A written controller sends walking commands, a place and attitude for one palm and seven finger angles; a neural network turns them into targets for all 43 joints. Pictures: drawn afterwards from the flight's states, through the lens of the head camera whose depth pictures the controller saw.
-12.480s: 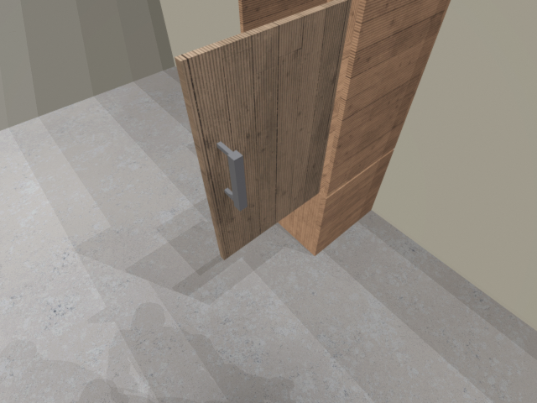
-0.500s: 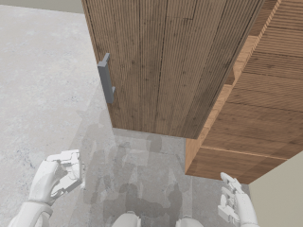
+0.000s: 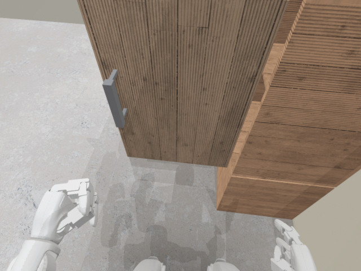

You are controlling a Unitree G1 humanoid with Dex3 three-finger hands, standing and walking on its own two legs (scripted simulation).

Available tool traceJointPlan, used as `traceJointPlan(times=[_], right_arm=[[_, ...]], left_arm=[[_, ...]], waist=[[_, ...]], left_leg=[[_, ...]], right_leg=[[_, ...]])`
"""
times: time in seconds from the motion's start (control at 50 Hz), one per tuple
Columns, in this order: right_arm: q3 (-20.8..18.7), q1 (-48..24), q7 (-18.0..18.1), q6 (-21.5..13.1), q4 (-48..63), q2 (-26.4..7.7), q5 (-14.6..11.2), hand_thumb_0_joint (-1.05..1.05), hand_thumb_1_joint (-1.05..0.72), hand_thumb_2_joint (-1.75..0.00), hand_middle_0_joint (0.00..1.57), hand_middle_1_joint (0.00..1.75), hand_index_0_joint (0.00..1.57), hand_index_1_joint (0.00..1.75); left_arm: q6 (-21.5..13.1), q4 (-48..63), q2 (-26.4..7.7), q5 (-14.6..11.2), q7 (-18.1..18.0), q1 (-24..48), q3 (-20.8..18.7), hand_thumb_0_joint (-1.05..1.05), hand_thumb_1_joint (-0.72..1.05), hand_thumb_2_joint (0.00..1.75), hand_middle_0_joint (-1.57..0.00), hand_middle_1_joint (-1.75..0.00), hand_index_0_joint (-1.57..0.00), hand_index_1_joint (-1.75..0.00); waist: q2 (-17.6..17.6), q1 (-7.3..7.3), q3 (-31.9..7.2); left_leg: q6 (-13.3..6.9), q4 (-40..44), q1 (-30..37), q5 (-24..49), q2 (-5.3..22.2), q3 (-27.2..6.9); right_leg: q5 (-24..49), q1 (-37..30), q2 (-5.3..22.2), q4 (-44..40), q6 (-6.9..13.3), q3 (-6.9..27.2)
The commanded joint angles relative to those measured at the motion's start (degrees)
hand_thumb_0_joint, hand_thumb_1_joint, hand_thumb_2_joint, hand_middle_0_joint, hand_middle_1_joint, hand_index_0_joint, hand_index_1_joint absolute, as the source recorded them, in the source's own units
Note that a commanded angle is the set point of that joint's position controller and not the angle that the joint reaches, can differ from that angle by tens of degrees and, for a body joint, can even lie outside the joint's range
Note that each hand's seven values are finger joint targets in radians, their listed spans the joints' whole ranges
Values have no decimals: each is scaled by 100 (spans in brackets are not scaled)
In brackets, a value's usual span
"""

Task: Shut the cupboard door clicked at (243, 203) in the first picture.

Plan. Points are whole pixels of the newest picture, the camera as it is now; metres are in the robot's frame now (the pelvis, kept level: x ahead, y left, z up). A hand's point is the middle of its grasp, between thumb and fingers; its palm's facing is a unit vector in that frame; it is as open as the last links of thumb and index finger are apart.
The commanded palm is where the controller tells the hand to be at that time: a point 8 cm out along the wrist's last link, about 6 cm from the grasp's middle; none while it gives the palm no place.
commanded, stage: raise the hand and make a fist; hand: left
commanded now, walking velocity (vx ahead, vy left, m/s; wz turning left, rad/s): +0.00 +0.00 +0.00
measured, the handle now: (117, 100) +0.52 +0.20 +0.07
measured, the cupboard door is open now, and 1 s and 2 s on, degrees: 90 90 89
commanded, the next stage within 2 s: bring the fist close to the handle in 0.08 s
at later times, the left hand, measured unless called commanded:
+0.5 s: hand (101, 183) +0.28 +0.18 +0.07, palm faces -0.09 -1.00 -0.04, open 3.1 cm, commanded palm +0.27 +0.24 +0.07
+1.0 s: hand (115, 143) +0.37 +0.17 +0.07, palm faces -0.08 -1.00 -0.03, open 3.1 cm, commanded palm +0.36 +0.23 +0.07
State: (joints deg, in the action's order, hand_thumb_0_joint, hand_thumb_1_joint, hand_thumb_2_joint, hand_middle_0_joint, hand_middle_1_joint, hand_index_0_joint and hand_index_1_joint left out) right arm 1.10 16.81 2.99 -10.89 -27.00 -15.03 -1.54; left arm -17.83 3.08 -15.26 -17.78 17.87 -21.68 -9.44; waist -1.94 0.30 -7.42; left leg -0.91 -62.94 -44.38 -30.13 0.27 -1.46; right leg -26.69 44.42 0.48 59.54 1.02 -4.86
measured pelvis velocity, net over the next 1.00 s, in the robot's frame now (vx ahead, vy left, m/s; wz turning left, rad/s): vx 0.00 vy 0.00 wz -0.01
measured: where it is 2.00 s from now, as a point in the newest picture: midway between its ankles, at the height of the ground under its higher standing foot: outside the picture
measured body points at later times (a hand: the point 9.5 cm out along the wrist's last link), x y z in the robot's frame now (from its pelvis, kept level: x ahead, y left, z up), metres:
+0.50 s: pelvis -0.01 -0.01 +0.00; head +0.04 -0.01 +0.45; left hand +0.27 +0.23 +0.07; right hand +0.16 -0.24 -0.08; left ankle +0.01 +0.11 -0.66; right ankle +0.03 -0.11 -0.66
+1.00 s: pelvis +0.00 +0.00 +0.01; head +0.07 +0.00 +0.45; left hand +0.37 +0.23 +0.08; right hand +0.13 -0.25 -0.09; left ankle +0.01 +0.11 -0.66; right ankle +0.03 -0.11 -0.66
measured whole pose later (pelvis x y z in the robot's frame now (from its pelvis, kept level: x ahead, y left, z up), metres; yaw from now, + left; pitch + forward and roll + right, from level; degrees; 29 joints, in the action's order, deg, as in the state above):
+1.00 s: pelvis +0.00 +0.00 +0.01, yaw -1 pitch +14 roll -1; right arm 1.5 16.5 2.8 -7.5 -33.4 -15.1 -1.9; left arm -18.2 -31.7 -17.0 -13.3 16.1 17.1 -12.1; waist -1.5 2.3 -6.7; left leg -1.0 -59.2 -45.3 -27.9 -0.2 0.1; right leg -24.9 46.5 0.8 57.4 0.8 -3.2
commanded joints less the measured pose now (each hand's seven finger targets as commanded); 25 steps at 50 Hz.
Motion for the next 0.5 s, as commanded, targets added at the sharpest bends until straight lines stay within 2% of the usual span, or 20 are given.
traceJointPlan(times=[0.0, 0.06, 0.1, 0.12, 0.14, 0.16, 0.18, 0.2, 0.24, 0.26, 0.3, 0.38, 0.4, 0.44, 0.46, 0.48], right_arm=[[-275, -358, 60, -286, 897, -650, -30, 0, -90, -90, 20, 30, 20, 30], [-279, -344, 75, -296, 923, -632, -39, 0, -90, -90, 20, 30, 20, 30], [-262, -358, 88, -288, 891, -636, -30, 0, -90, -90, 20, 30, 20, 30], [-257, -367, 91, -295, 901, -620, -35, 0, -90, -90, 20, 30, 20, 30], [-259, -368, 91, -303, 885, -613, -45, 0, -90, -90, 20, 30, 20, 30], [-262, -373, 96, -312, 891, -627, -46, 0, -90, -90, 20, 30, 20, 30], [-241, -361, 108, -322, 846, -641, -41, 0, -90, -90, 20, 30, 20, 30], [-229, -361, 134, -318, 772, -668, -30, 0, -90, -90, 20, 30, 20, 30], [-222, -369, 161, -349, 706, -682, -47, 0, -90, -90, 20, 30, 20, 30], [-225, -370, 174, -379, 682, -676, -52, 0, -90, -90, 20, 30, 20, 30], [-217, -332, 194, -378, 621, -719, -54, 0, -90, -90, 20, 30, 20, 30], [-214, -343, 196, -377, 562, -703, -80, 0, -90, -90, 20, 30, 20, 30], [-205, -317, 197, -359, 553, -717, -74, 0, -90, -90, 20, 30, 20, 30], [-218, -289, 179, -340, 522, -711, -67, 0, -90, -90, 20, 30, 20, 30], [-222, -268, 162, -317, 523, -703, -68, 0, -90, -90, 20, 30, 20, 30], [-222, -264, 147, -302, 509, -711, -67, 0, -90, -90, 20, 30, 20, 30]], left_arm=[[-409, 1142, -809, -50, -40, 366, -478, 0, 90, 90, -130, -150, -130, -150], [-412, 1246, -737, -68, -42, 343, -448, 0, 90, 90, -130, -150, -130, -150], [-417, 1180, -807, -84, -46, 432, -500, 0, 90, 90, -130, -150, -130, -150], [-422, 1170, -740, -87, -28, 429, -442, 0, 90, 90, -130, -150, -130, -150], [-446, 1158, -705, -92, -27, 441, -416, 0, 90, 90, -130, -150, -130, -150], [-457, 1173, -714, -86, -27, 438, -423, 0, 90, 90, -130, -150, -130, -150], [-467, 1125, -706, -75, -29, 739, -362, 0, 90, 90, -130, -150, -130, -150], [-456, 976, -838, -67, -31, 1019, -456, 0, 90, 90, -130, -150, -130, -150], [-483, 857, -781, -16, -26, 1591, -363, 0, 90, 90, -130, -150, -130, -150], [-479, 757, -729, -26, -16, 1728, -314, 0, 90, 90, -130, -150, -130, -150], [-400, 491, -956, -51, 17, 1822, -540, 0, 90, 90, -130, -150, -130, -150], [-245, 209, -861, 5, 49, 2435, -430, 0, 90, 90, -130, -150, -130, -150], [-188, 96, -975, -11, 36, 2468, -547, 0, 90, 90, -130, -150, -130, -150], [-149, -50, -998, 1, 7, 2607, -621, 0, 90, 90, -130, -150, -130, -150], [-120, -240, -970, 2, -8, 2504, -660, 0, 90, 90, -130, -150, -130, -150], [-133, -275, -962, 23, -30, 2695, -632, 0, 90, 90, -130, -150, -130, -150]], waist=[[-89, -17, -757], [-3, -7, -930], [71, -3, -833], [5, 10, -853], [111, 25, -806], [25, 19, -844], [47, 106, -754], [47, 121, -626], [62, 185, -744], [17, 185, -782], [64, 117, -884], [-62, 126, -1139], [-143, 58, -1168], [37, 57, -1353], [19, 29, -1277], [60, 63, -1275]], left_leg=[[-8, 1078, 130, 1052, -105, -67], [-23, 1068, 203, 1122, -112, -48], [-28, 1029, 126, 1127, -105, -65], [-28, 1012, 117, 1081, -110, -40], [-22, 1031, 120, 1018, -106, -53], [-28, 1026, 137, 997, -107, -45], [-39, 992, 107, 952, -106, -48], [-41, 947, 12, 893, -86, -67], [-43, 961, 52, 782, -81, -94], [-44, 957, 53, 739, -94, -82], [-50, 969, 47, 818, -85, -89], [-47, 1097, 249, 1047, -98, -58], [-36, 1128, 277, 1163, -92, -81], [-29, 1157, 305, 1319, -95, -58], [-21, 1194, 309, 1360, -99, -29], [-16, 1214, 314, 1388, -95, -33]], right_leg=[[427, -968, -115, -1029, 90, 374], [511, -1054, -91, -1049, 57, 401], [507, -1056, -108, -1052, 71, 414], [444, -1039, -82, -1074, 53, 458], [342, -1008, -80, -1101, 45, 448], [324, -965, -82, -1090, 43, 445], [299, -875, -79, -1097, 29, 446], [206, -802, -102, -1090, 50, 470], [85, -698, -85, -1049, 31, 439], [42, -707, -69, -1073, 22, 470], [117, -836, -90, -1088, 44, 484], [526, -983, -61, -1053, 15, 430], [674, -1056, -87, -1000, 52, 393], [922, -1199, -56, -989, 17, 396], [984, -1190, -61, -1008, 17, 384], [1035, -1179, -57, -994, 7, 360]])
